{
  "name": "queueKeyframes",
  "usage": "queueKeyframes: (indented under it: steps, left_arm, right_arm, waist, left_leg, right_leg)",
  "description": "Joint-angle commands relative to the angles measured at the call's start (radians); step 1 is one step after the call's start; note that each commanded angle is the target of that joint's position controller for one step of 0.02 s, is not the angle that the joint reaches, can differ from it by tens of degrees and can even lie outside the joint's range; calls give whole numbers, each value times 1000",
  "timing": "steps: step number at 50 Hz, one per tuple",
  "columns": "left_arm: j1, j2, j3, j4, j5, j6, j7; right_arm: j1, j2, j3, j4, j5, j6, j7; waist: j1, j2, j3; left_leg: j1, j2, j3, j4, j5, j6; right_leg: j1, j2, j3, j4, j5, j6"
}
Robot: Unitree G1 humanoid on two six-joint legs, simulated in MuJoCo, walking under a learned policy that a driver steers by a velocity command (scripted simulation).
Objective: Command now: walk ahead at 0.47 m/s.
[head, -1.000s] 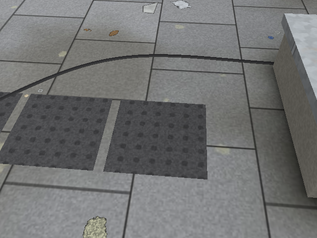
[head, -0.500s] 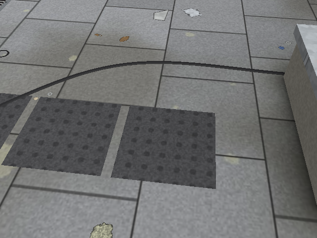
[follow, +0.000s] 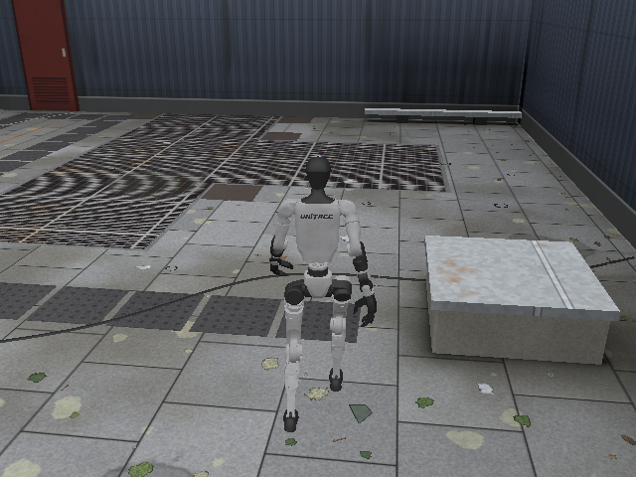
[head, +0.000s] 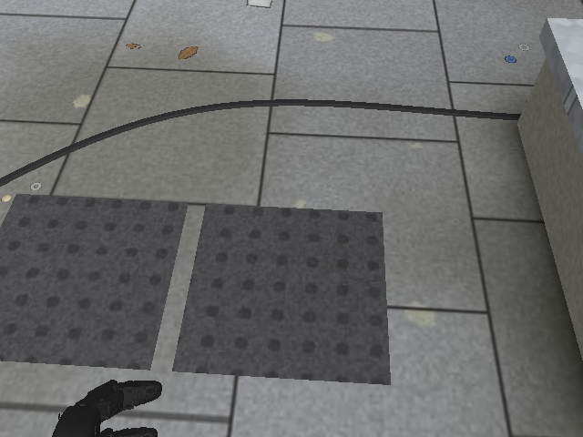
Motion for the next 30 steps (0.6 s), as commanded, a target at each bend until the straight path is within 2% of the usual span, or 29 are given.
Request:
queueKeyframes:
  steps: [1, 2, 3, 4, 5, 7, 9, 11, 13, 16, 18, 20, 22, 23, 24, 25, 26, 27, 28, 29, 30]
  left_arm:
    - [485, 213, 65, 103, 10, 12, 8]
    - [373, 170, 50, 91, 7, 5, 9]
    - [278, 139, 39, 69, 10, -2, 7]
    - [228, 110, 31, 65, 21, -9, 1]
    - [209, 89, 24, 71, 31, -15, -1]
    - [225, 83, 21, 94, 27, -19, 0]
    - [259, 117, 25, 115, 25, -23, 12]
    - [299, 145, 30, 127, 26, -20, 29]
    - [332, 158, 32, 131, 23, -13, 40]
    - [395, 179, 34, 146, 12, -7, 47]
    - [442, 185, 36, 164, 4, 0, 48]
    - [470, 189, 39, 179, 1, 11, 49]
    - [470, 200, 46, 183, 1, 24, 51]
    - [456, 208, 49, 179, 2, 30, 52]
    - [431, 207, 47, 172, 5, 37, 51]
    - [433, 176, 35, 164, 15, 42, 50]
    - [477, 114, 13, 136, 31, 39, 51]
    - [566, 14, -16, 143, 21, 14, 43]
    - [499, 135, 11, 143, -5, -6, 38]
    - [414, 174, 20, 120, -21, -20, 35]
    - [370, 164, 21, 114, -15, -23, 42]
  right_arm:
    - [36, -48, 5, -83, 22, -57, 16]
    - [-72, -115, -17, -129, 55, -75, 18]
    - [-134, -129, -20, -144, 55, -82, 10]
    - [-159, -127, -30, -144, 40, -78, 2]
    - [-133, -110, -35, -141, 30, -64, -2]
    - [-110, -72, -35, -139, 25, -39, -4]
    - [-175, -80, -40, -172, 16, -28, -7]
    - [-278, -92, -42, -211, 6, -28, -7]
    - [-359, -84, -38, -234, 5, -33, 1]
    - [-475, -69, -28, -261, 12, -40, 15]
    - [-533, -73, -23, -281, 18, -41, 26]
    - [-569, -86, -23, -304, 22, -44, 39]
    - [-561, -109, -29, -314, 22, -50, 48]
    - [-521, -126, -36, -308, 23, -52, 50]
    - [-426, -155, -53, -284, 22, -54, 50]
    - [-247, -208, -80, -229, 21, -54, 43]
    - [-84, -292, -101, -197, 3, -50, 35]
    - [-56, -320, -101, -182, -1, -49, 47]
    - [-101, -218, -73, -193, 6, -53, 49]
    - [-190, -178, -60, -213, 8, -56, 47]
    - [-265, -165, -54, -229, 0, -57, 48]
  waist:
    - [209, -197, -398]
    - [172, -174, -208]
    - [134, -74, -130]
    - [99, -31, -81]
    - [59, -55, -78]
    - [31, -79, -55]
    - [30, -75, -11]
    - [52, -55, 16]
    - [75, -49, 22]
    - [116, -46, 26]
    - [137, -46, 35]
    - [139, -48, 41]
    - [117, -59, 28]
    - [89, -73, 5]
    - [30, -75, -53]
    - [-42, -53, -168]
    - [-63, 103, -326]
    - [-12, 338, -412]
    - [-27, 211, -333]
    - [-12, 147, -209]
    - [17, 63, -153]
  left_leg:
    - [-746, -77, -154, 827, -50, 28]
    - [-832, -23, -129, 862, 12, 50]
    - [-788, 36, -108, 818, 110, 59]
    - [-737, 70, -91, 761, 167, 57]
    - [-661, 103, -99, 714, 202, 57]
    - [-614, 116, -84, 650, 206, 48]
    - [-664, 129, -69, 568, 253, 26]
    - [-748, 138, -64, 446, 357, 3]
    - [-762, 125, -50, 294, 473, -4]
    - [-709, 80, -6, 116, 579, -8]
    - [-710, 67, -4, 57, 577, -5]
    - [-730, 62, -16, 10, 529, 14]
    - [-698, 49, -13, -21, 454, 40]
    - [-633, 31, 3, -33, 419, 55]
    - [-496, -2, 33, -54, 406, 78]
    - [-252, -6, 32, -45, 413, 111]
    - [71, 211, -260, -55, 349, 197]
    - [278, 361, -710, -224, 181, 318]
    - [226, 332, -685, -257, 108, 277]
    - [95, 302, -526, -265, 184, 237]
    - [-35, 265, -417, -289, 299, 220]
  right_leg:
    - [920, -395, 856, -308, -387, -269]
    - [760, -365, 696, -328, -330, -218]
    - [590, -332, 550, -348, -189, -190]
    - [455, -293, 439, -370, -74, -171]
    - [373, -255, 358, -395, -35, -155]
    - [286, -227, 286, -443, -16, -164]
    - [246, -226, 248, -483, -7, -179]
    - [271, -230, 234, -502, 2, -182]
    - [303, -213, 195, -501, 29, -161]
    - [336, -197, 143, -491, 43, -134]
    - [397, -219, 143, -468, 37, -131]
    - [480, -256, 152, -427, 49, -120]
    - [541, -286, 163, -376, 105, -102]
    - [554, -287, 158, -326, 203, -90]
    - [546, -256, 126, -204, 369, -70]
    - [469, -197, 81, 12, 426, -40]
    - [212, -106, 20, 372, 146, 7]
    - [-99, 55, 92, 628, -472, 44]
    - [-204, -11, 190, 736, -466, 27]
    - [-240, -62, 167, 733, -367, 8]
    - [-197, -112, 146, 686, -273, 8]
